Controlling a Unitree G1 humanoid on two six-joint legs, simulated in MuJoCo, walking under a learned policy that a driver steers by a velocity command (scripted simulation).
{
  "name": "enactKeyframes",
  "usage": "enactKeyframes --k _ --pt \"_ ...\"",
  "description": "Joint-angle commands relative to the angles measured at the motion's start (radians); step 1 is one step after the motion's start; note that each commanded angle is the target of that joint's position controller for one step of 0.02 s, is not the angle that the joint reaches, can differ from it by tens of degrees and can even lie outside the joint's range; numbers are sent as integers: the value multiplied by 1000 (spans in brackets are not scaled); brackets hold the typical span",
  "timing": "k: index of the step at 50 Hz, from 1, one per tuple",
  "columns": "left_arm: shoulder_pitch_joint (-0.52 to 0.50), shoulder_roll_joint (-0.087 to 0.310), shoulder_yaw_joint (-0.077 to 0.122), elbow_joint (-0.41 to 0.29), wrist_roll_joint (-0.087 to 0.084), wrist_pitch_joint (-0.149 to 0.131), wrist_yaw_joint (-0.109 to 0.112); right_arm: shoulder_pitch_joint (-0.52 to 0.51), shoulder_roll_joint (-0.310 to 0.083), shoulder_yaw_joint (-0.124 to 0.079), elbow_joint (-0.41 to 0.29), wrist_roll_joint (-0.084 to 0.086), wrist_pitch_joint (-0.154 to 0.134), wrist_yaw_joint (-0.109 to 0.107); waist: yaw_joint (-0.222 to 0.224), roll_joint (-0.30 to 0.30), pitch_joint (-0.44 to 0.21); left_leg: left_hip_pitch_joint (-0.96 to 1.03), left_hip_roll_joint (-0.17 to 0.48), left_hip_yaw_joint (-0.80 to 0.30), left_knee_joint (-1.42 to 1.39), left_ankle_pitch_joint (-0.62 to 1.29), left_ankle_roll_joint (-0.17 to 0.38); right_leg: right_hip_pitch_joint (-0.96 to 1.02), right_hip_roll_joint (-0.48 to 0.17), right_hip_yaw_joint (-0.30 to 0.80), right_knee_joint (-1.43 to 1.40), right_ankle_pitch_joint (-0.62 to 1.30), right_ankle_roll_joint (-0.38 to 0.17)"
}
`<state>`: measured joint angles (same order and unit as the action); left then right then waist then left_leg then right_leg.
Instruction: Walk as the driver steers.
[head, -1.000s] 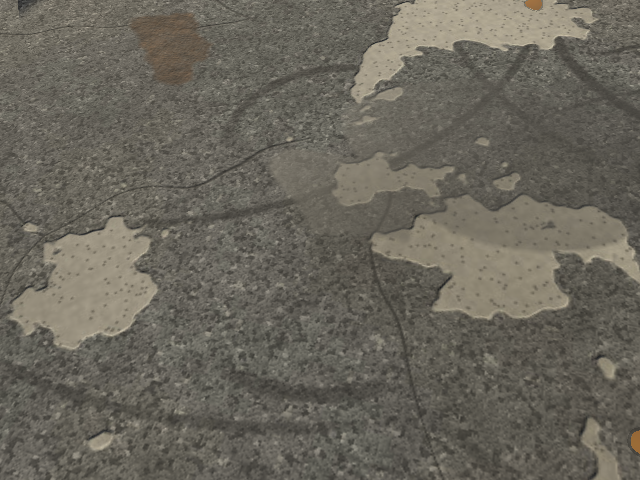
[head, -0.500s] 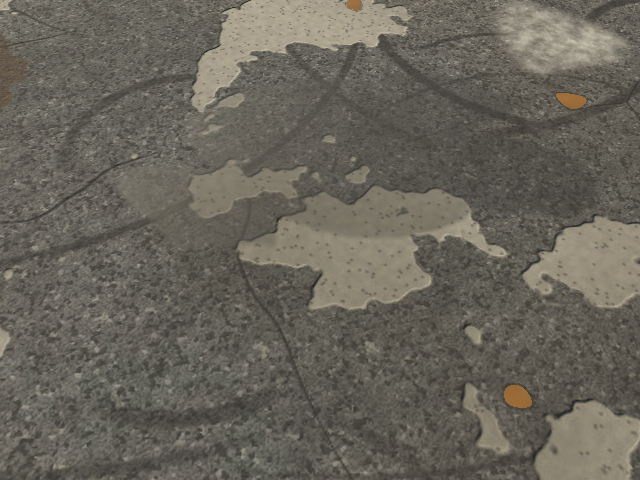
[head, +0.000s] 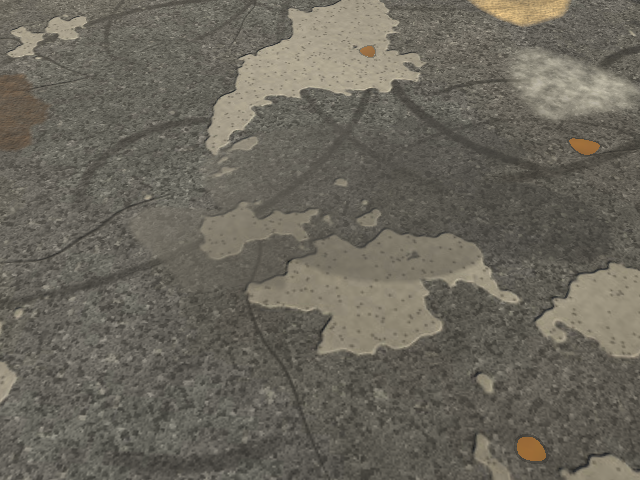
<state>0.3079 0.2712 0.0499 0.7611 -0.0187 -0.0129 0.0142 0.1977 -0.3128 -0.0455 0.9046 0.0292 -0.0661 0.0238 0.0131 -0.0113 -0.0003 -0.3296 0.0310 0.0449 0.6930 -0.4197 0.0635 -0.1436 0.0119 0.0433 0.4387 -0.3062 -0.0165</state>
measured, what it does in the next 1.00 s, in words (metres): walks ahead: left foot, then right foot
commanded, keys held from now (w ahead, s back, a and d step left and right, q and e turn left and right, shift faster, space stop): w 1.00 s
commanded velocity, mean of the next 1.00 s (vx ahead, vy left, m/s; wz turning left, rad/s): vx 0.45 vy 0.00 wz -0.01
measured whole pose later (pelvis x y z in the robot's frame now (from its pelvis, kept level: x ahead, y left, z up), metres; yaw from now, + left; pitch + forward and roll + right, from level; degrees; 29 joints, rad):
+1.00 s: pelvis +0.51 +0.03 +0.00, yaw +1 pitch +2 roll -3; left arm 0.35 0.29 0.06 0.88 -0.02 -0.08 -0.01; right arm 0.06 -0.27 -0.02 0.74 0.01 -0.08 0.03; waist 0.08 0.04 0.02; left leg -0.60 0.10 -0.03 0.56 0.03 0.00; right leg 0.02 0.06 -0.04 0.24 -0.29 -0.02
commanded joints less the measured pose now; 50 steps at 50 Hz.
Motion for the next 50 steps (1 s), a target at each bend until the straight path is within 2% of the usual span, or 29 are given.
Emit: enactKeyframes --k 1,2,3,4,5,6,7,8,9,11,14,17,22,24,25,26,27,28,29,30,31,32,33,34,37,40,43,47,50 --pt "-135 154 42 -88 -6 -14 -5 103 -68 -20 14 -9 -27 16 -96 -85 -2 239 -46 52 -173 243 -10 -190 -165 166 -140 -100 -143" --pt "-128 115 30 -87 2 -16 -7 186 -82 -28 44 -11 -23 13 -125 -48 -15 355 -38 23 -187 221 -13 -271 -126 121 -44 -102 -114" --pt "-144 40 7 -102 14 -24 -12 289 -146 -42 53 -15 -24 1 -157 135 -27 452 150 -248 -326 76 44 -399 -27 9 269 -117 -40" --pt "-136 40 9 -157 -1 -45 -5 325 -272 -65 39 -24 -30 8 -144 334 -39 494 369 -712 -509 -139 210 -599 66 -7 546 -289 -1" --pt "-123 110 27 -144 -31 -60 -1 241 -212 -47 12 -30 -39 6 -113 212 25 433 397 -777 -553 -332 244 -682 -5 75 691 -270 -16" --pt "-124 141 34 -134 -36 -68 -4 175 -155 -32 -12 -25 -44 2 -88 165 95 396 357 -677 -550 -332 203 -733 -53 76 720 -156 -36" --pt "-113 136 36 -114 -22 -70 -6 133 -132 -24 -27 -28 -45 1 -68 127 104 371 307 -569 -548 -232 165 -722 -85 52 708 -61 -42" --pt "-120 131 38 -107 -5 -72 -7 115 -118 -17 -35 -29 -44 1 -59 109 111 349 269 -479 -550 -99 139 -703 -109 48 666 15 -38" --pt "-123 123 40 -103 4 -70 -12 119 -106 -12 -37 -33 -41 0 -55 113 100 328 229 -395 -557 14 116 -657 -123 37 632 77 -32" --pt "-132 97 36 -102 8 -67 -21 159 -98 -8 -30 -32 -39 -3 -61 107 76 342 191 -288 -559 243 110 -638 -120 0 588 163 -12" --pt "-201 66 25 -131 8 -66 -25 196 -105 -6 -19 -30 -29 -15 -72 82 70 351 167 -185 -556 504 109 -644 -112 -33 460 248 21" --pt "-310 34 8 -166 1 -76 -40 225 -109 -3 -16 -27 -19 -28 -104 90 95 304 137 -114 -581 523 91 -564 -86 -74 260 372 30" --pt "-438 34 0 -211 -9 -92 -72 293 -119 -9 7 -17 -3 -32 -121 87 143 396 195 -108 -557 569 109 -545 -50 -87 95 378 -4" --pt "-429 57 6 -217 -8 -98 -81 284 -132 -17 6 -14 4 -35 -83 104 118 460 219 -103 -489 761 98 -501 -28 -90 62 318 -41" --pt "-388 81 16 -208 -5 -98 -79 275 -148 -23 1 -16 7 -39 -51 126 73 487 223 -99 -426 942 89 -431 -2 -103 64 282 -60" --pt "-304 114 31 -186 -3 -94 -73 267 -163 -30 -2 -19 13 -41 1 149 3 504 218 -91 -317 1130 81 -317 29 -120 71 245 -86" --pt "-137 154 52 -139 -4 -89 -61 243 -162 -29 -11 -25 22 -43 93 145 -104 451 184 -59 -127 1215 56 -90 43 -133 42 288 -121" --pt "57 201 66 -93 9 -81 -45 234 -135 -17 -37 -39 20 -46 167 97 -250 208 155 -62 147 963 35 274 -104 24 112 299 -179" --pt "120 280 80 -67 24 -81 -45 375 23 25 -60 -40 -1 -32 71 -191 -418 -205 -63 -71 550 127 -32 641 -381 550 48 73 -352" --pt "123 179 57 -60 15 -77 -42 319 -74 5 -43 -12 -30 -21 117 -173 -444 -318 -76 -208 682 -128 -24 618 -406 738 -106 -37 -356" --pt "34 149 44 -59 8 -75 -37 199 -130 -15 -92 19 -44 -15 99 -140 -226 -401 -15 -181 696 -72 -18 454 -365 558 -140 -19 -298" --pt "-33 128 36 -62 8 -76 -37 132 -118 -10 -111 19 -53 -17 65 -40 -120 -378 38 -150 640 19 -13 281 -321 418 -169 76 -264" --pt "-81 110 32 -61 17 -81 -42 108 -101 -13 -114 5 -51 -22 25 6 -51 -345 71 -132 574 75 -21 143 -278 327 -200 172 -246" --pt "-110 85 25 -60 27 -89 -45 131 -94 -18 -107 -4 -39 -24 -14 -16 -35 -280 102 -138 536 112 -25 56 -241 257 -233 230 -235" --pt "-120 94 29 -29 15 -109 -51 166 -42 -9 -104 -14 -4 -29 -57 -49 -8 -225 129 -123 444 138 -57 -77 -222 164 -309 280 -256" --pt "-86 129 37 2 16 -110 -36 46 -40 -6 -153 -29 -1 -32 -34 -42 46 -299 142 -107 277 288 -89 -101 -201 93 -345 292 -252" --pt "-47 152 40 20 9 -99 -25 -73 -19 5 -184 -28 -15 -20 11 -29 61 -261 107 -72 34 476 -89 -91 -162 17 -338 304 -210" --pt "38 184 46 63 -6 -83 -23 -188 -31 6 -226 -13 -24 -1 58 -33 67 -258 73 -66 -110 512 -74 32 -214 32 -293 267 -194" --pt "51 196 51 85 -8 -63 -16 -199 -61 -4 -249 -13 -30 14 39 -48 57 -253 56 -71 -166 400 -33 145 -268 58 -221 322 -166"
